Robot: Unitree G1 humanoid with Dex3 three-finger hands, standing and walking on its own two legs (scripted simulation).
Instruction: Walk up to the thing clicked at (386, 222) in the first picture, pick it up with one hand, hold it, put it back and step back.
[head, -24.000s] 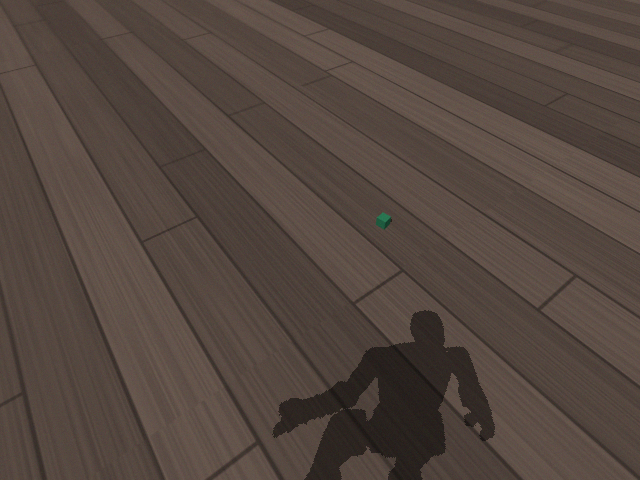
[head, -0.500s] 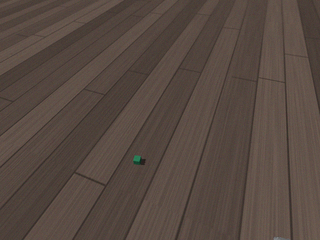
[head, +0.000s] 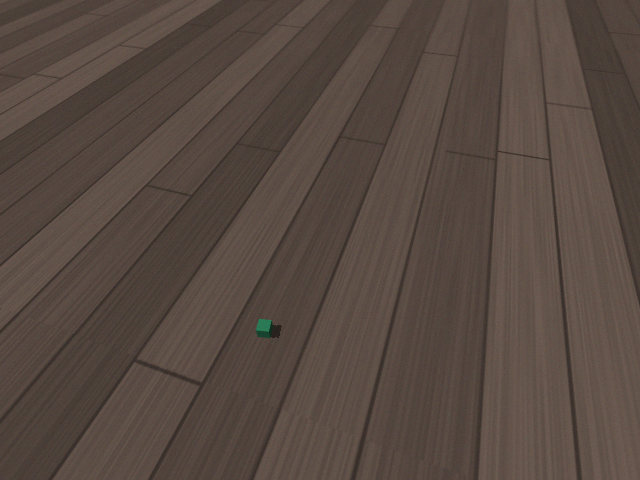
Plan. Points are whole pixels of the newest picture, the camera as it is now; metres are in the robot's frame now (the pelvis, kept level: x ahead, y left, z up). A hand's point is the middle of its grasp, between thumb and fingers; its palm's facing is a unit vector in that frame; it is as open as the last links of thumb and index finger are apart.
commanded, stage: walk up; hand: left
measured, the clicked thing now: (264, 328) +0.74 +0.23 -0.74
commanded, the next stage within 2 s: stand in 0.48 s
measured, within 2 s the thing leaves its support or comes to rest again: neither
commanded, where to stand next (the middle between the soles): +0.38 +0.03 m, yaw -5 degrees
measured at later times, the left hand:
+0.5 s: hand out of the picture +0.12 +0.25 -0.14, palm faces +0.01 -0.94 -0.33, open 7.4 cm
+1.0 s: hand out of the picture +0.06 +0.25 -0.13, palm faces -0.03 -0.94 -0.35, open 7.4 cm
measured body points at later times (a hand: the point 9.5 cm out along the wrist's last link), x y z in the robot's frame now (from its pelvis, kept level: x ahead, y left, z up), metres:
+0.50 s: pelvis +0.01 +0.00 +0.02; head +0.03 +0.01 +0.47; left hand +0.12 +0.30 -0.11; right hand +0.12 -0.29 -0.11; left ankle +0.01 +0.13 -0.73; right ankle +0.01 -0.13 -0.73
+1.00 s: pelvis +0.00 +0.00 +0.02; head +0.00 -0.01 +0.47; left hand +0.07 +0.30 -0.11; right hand +0.06 -0.30 -0.12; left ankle +0.01 +0.13 -0.73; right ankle +0.01 -0.13 -0.73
